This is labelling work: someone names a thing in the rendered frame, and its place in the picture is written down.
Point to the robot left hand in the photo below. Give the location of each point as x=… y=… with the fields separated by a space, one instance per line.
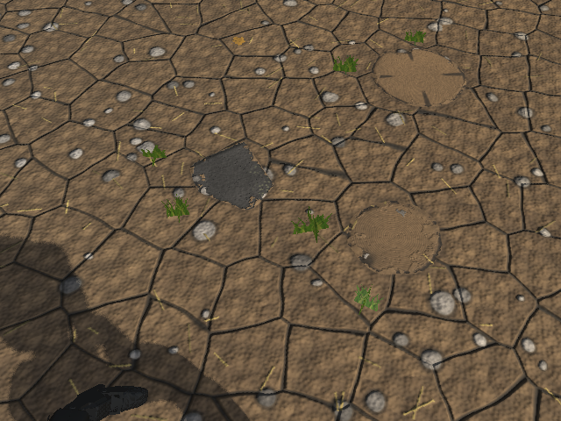
x=99 y=402

